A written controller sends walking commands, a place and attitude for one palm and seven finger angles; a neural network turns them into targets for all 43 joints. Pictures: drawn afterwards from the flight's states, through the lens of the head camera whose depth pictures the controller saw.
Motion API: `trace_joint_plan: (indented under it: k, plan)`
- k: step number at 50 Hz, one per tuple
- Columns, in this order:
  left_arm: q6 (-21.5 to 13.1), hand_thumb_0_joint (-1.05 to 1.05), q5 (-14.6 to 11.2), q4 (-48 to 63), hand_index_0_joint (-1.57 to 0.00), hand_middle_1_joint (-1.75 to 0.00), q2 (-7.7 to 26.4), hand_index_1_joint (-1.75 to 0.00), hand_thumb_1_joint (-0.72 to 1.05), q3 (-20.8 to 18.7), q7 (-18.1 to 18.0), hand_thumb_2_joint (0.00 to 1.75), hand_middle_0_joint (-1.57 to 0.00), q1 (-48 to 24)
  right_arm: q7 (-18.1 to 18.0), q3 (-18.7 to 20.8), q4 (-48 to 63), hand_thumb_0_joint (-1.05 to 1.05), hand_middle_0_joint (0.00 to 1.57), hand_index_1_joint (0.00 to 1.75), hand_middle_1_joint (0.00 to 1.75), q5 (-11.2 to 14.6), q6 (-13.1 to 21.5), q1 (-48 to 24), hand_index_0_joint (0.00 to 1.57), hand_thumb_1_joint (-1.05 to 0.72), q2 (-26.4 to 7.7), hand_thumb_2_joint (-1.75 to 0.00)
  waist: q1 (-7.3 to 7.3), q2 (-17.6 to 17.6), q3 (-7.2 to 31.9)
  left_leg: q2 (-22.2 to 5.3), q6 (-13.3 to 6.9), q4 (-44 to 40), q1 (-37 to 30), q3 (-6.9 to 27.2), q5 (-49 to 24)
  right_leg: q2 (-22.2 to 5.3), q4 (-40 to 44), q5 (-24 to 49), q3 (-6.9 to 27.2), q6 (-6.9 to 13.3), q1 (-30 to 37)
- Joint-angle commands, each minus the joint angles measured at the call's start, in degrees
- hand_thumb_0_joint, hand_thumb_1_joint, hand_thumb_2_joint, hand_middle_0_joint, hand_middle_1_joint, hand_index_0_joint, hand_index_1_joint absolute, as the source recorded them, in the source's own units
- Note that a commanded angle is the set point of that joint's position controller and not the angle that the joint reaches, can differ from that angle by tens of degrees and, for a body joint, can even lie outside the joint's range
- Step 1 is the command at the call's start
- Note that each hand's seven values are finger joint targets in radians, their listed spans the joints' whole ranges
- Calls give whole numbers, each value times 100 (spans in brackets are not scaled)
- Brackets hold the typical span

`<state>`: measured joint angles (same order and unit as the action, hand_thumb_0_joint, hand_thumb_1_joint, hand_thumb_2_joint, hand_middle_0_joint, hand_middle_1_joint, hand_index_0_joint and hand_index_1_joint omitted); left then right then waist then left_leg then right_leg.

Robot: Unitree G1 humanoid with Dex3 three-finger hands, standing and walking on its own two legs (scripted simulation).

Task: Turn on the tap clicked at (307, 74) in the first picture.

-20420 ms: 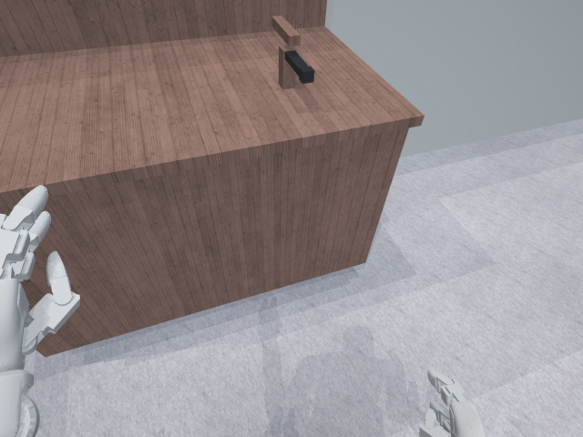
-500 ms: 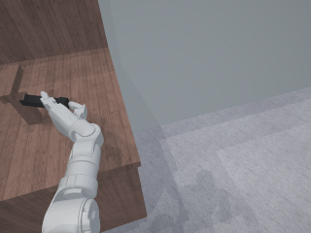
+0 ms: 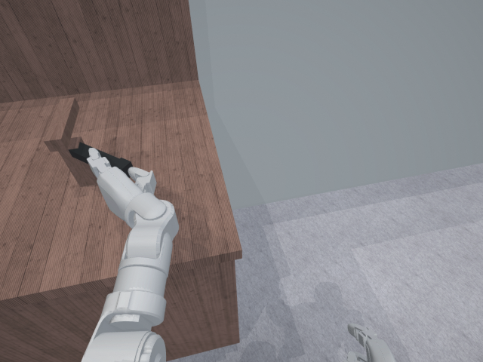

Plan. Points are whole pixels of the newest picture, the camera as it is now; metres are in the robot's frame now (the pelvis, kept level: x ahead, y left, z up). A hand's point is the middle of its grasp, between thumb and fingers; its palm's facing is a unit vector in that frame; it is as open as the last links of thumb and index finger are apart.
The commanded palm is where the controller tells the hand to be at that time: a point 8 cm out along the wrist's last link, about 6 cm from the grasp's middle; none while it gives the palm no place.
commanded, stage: lift the hand up off the lever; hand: left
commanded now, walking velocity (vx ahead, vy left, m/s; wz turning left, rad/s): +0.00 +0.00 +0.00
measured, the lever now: (122, 169) +0.41 +0.25 +0.11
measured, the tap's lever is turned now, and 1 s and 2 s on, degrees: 49 49 49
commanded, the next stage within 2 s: draw the hand back beside the body in 1.58 s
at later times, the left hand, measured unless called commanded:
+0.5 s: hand (141, 167) +0.38 +0.20 +0.15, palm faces +0.81 -0.59 -0.06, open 8.0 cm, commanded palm +0.33 +0.22 +0.15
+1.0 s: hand (140, 161) +0.38 +0.20 +0.16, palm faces +0.79 -0.61 -0.05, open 7.8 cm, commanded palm +0.32 +0.22 +0.17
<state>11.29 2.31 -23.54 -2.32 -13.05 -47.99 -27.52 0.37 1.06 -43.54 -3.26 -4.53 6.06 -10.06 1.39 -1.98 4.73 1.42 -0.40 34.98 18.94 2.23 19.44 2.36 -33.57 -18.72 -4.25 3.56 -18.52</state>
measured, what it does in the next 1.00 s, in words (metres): stands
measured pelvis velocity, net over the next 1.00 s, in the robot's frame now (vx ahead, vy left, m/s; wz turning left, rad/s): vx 0.00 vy -0.01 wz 0.01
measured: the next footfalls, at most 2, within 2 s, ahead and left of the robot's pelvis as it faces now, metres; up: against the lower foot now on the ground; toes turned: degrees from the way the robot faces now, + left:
none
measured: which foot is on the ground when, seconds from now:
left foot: down 0.00-1.00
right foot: down 0.00-1.00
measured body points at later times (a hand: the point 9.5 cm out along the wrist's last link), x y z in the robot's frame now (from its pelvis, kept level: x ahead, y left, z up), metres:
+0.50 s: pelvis -0.02 -0.01 +0.00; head -0.03 -0.03 +0.45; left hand +0.33 +0.23 +0.15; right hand +0.12 -0.25 -0.12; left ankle -0.02 +0.11 -0.73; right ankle -0.01 -0.08 -0.73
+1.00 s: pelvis +0.00 -0.01 +0.01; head -0.01 -0.04 +0.46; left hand +0.33 +0.23 +0.17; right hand +0.19 -0.23 -0.10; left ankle -0.02 +0.11 -0.73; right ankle -0.01 -0.08 -0.73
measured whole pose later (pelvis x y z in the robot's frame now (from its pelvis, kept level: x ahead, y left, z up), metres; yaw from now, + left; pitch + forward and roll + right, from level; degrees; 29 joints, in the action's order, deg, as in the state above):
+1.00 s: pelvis +0.00 -0.01 +0.01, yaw +0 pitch +0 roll +0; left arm 18.5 0.3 -16.3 -0.4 -12.8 -45.5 -27.6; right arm -1.8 0.6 -45.1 -1.7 -3.0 4.4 -11.5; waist 2.6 -2.5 3.4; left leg 1.0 0.4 28.1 12.0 2.9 16.4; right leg 2.8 -27.7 -16.4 -4.7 4.4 -11.9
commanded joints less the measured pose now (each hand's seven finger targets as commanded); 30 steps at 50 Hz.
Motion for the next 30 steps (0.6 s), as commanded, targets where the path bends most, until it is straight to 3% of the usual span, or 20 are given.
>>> trace_joint_plan:
  k: [1, 3, 4, 6, 9, 12, 14, 15, 19, 21, 26, 29, 30]
  plan:
    - [-328, 0, 288, 1310, -15, -15, 915, -15, 90, 110, -96, 90, -15, -2828, -117, 193, 597, 0, 20, 30, 30, 15, 265, -574, 20, -90, -697, -90, -112, 286, 1503, -135, 121, -272, -430, -91, -2146, -276, 398, 1855, 135, -141, 752]
    - [-329, 0, 285, 1338, -15, -15, 923, -15, 90, 123, -110, 90, -15, -2900, -130, 185, 602, 0, 20, 30, 30, 5, 305, -603, 20, -90, -692, -90, -104, 156, 1596, -104, 93, -266, -426, -124, -2037, -286, 417, 1806, 167, -153, 769]
    - [-331, 0, 286, 1293, -15, -15, 1169, -15, 90, -93, -124, 90, -15, -2917, -154, 201, 548, 0, 20, 30, 30, 3, 293, -561, 20, -90, -723, -90, -79, 214, 1599, -109, 124, -307, -420, -81, -1983, -263, 466, 1658, 158, -142, 802]
    - [-323, 0, 289, 1295, -15, -15, 946, -15, 90, 106, -118, 90, -15, -2953, -140, 177, 590, 0, 20, 30, 30, 4, 331, -600, 20, -90, -693, -90, -91, 156, 1605, -90, 89, -313, -387, -111, -1913, -282, 469, 1651, 178, -150, 803]
    - [-296, 0, 253, 1142, -15, -15, 1336, -15, 90, -273, -126, 90, -15, -2715, -171, 201, 566, 0, 20, 30, 30, 15, 321, -558, 20, -90, -746, -90, -12, 283, 1628, -81, 69, -377, -304, -110, -1862, -280, 523, 1684, 214, -161, 972]
    - [-281, 0, 236, 1213, -15, -15, 1144, -15, 90, -86, -88, 90, -15, -2765, -162, 178, 618, 0, 20, 30, 30, 45, 359, -584, 20, -90, -717, -90, -47, 283, 1544, -72, 7, -422, -256, -151, -1722, -327, 592, 1671, 258, -188, 1007]
    - [-247, 0, 217, 1081, -15, -15, 1318, -15, 90, -222, -74, 90, -15, -2759, -186, 188, 559, 0, 20, 30, 30, 51, 367, -603, 20, -90, -768, -90, -55, 314, 1387, -72, -5, -490, -215, -131, -1465, -309, 724, 1271, 274, -190, 934]
    - [-261, 0, 213, 1147, -15, -15, 1167, -15, 90, -67, -62, 90, -15, -2922, -186, 162, 585, 0, 20, 30, 30, 68, 400, -641, 20, -90, -742, -90, -104, 235, 1301, -69, -37, -507, -244, -163, -1390, -342, 776, 1213, 311, -207, 867]
    - [-317, 0, 222, 1163, -15, -15, 1404, -15, 90, -253, -64, 90, -15, -2937, -218, 202, 530, 0, 20, 30, 30, 59, 471, -626, 20, -90, -775, -90, -62, 294, 1341, -66, -50, -570, -259, -149, -1186, -326, 902, 899, 351, -212, 924]
    - [-331, 0, 217, 1290, -15, -15, 1151, -15, 90, 10, -35, 90, -15, -2989, -205, 194, 565, 0, 20, 30, 30, 71, 515, -658, 20, -90, -748, -90, -98, 149, 1359, -56, -66, -569, -337, -180, -1210, -347, 905, 957, 366, -212, 913]
    - [-189, 0, 108, 927, -15, -15, 1075, -15, 90, 49, 35, 90, -15, -3005, -241, 175, 514, 0, 20, 30, 30, 118, 537, -692, 20, -90, -792, -90, -129, 384, 1048, -31, -93, -729, -312, -163, -871, -368, 1127, 495, 376, -232, 845]
    - [-175, 0, 94, 1133, -15, -15, 1326, -15, 90, -214, 9, 90, -15, -2795, -263, 215, 521, 0, 20, 30, 30, 92, 530, -661, 20, -90, -802, -90, 5, 350, 1314, -36, -76, -732, -422, -165, -1195, -368, 1072, 1006, 382, -238, 1118]
    - [-164, 0, 99, 1238, -15, -15, 1172, -15, 90, -69, 27, 90, -15, -2781, -248, 190, 561, 0, 20, 30, 30, 101, 522, -670, 20, -90, -782, -90, -28, 393, 1350, -37, -83, -728, -468, -191, -1369, -389, 1012, 1285, 361, -242, 1170]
